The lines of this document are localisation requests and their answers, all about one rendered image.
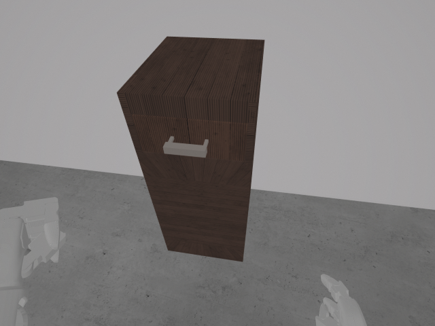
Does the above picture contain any drawer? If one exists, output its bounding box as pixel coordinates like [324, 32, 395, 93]
[132, 114, 247, 161]

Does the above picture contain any robot left hand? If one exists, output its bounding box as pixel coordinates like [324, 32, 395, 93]
[0, 197, 66, 287]

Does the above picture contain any left robot forearm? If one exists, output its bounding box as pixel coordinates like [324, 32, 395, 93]
[0, 286, 31, 326]

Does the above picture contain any robot right hand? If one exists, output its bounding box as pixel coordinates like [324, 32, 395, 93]
[315, 274, 367, 326]

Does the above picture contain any handle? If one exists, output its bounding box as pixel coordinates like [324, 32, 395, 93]
[163, 136, 209, 158]

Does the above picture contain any cabinet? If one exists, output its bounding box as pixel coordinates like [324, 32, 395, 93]
[117, 37, 264, 262]

